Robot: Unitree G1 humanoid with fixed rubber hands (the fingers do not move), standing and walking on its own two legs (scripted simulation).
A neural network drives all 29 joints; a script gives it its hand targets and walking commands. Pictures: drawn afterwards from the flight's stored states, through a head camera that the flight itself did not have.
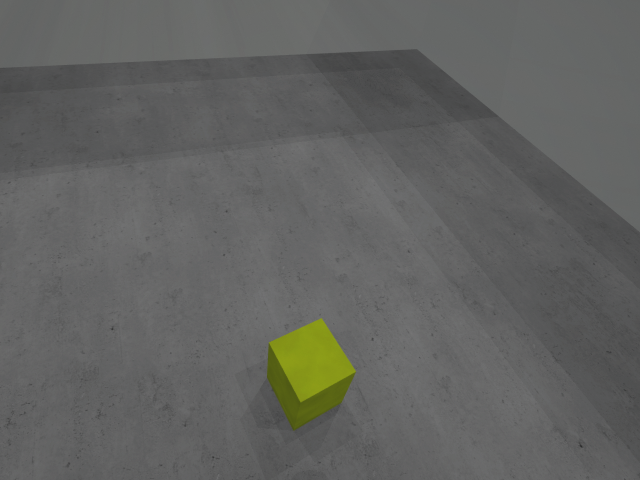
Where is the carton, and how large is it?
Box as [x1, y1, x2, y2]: [267, 318, 355, 430]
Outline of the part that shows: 321,318 269,342 267,377 293,430 341,402 355,372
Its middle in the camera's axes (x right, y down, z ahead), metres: -0.04 +0.40 +1.15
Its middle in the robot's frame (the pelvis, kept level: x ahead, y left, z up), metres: +0.52 -0.05 -0.65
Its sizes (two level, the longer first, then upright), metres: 0.186 0.174 0.246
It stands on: the floor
